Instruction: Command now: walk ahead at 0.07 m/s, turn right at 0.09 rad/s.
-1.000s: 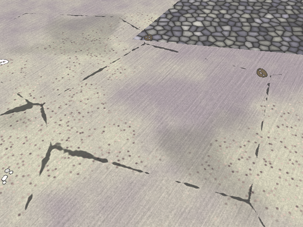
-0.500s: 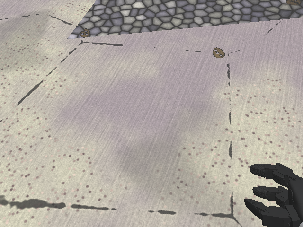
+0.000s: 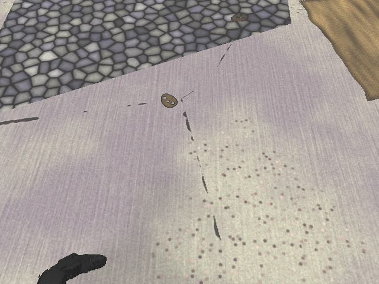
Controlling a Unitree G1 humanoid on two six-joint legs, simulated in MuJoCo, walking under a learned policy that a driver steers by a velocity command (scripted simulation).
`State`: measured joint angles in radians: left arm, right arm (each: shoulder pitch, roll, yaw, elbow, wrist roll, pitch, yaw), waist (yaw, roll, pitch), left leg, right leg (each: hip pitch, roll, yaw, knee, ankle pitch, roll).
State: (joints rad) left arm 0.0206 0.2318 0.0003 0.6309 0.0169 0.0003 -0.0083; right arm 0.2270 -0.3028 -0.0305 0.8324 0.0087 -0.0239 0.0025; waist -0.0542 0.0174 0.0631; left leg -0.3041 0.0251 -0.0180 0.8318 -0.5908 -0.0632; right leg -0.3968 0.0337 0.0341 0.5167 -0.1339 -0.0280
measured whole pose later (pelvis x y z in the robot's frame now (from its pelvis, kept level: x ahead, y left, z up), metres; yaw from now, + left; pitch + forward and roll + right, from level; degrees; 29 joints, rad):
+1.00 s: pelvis +0.06 +0.05 +0.01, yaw +0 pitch -2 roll +0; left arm 0.16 0.24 0.05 1.07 0.00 0.03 0.05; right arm 0.24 -0.23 0.00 1.05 -0.01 -0.01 -0.02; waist -0.01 -0.01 0.04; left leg -0.11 -0.02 0.02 0.46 -0.32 0.03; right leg -0.22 -0.03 0.07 0.46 -0.21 0.05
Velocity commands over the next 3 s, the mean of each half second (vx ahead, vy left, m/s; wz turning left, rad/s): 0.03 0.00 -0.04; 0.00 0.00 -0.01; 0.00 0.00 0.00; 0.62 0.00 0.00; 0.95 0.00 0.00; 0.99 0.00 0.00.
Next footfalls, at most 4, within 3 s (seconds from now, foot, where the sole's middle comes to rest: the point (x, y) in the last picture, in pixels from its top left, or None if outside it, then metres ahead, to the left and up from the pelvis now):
0.14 left None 0.06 0.15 -0.77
1.78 right None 0.20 -0.12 -0.77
2.24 left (178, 230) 0.65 0.06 -0.77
2.72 right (205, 131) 1.11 -0.08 -0.77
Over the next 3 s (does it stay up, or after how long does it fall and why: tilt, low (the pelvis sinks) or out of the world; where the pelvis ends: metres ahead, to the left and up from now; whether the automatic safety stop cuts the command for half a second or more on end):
stays up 1.15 -0.03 0.01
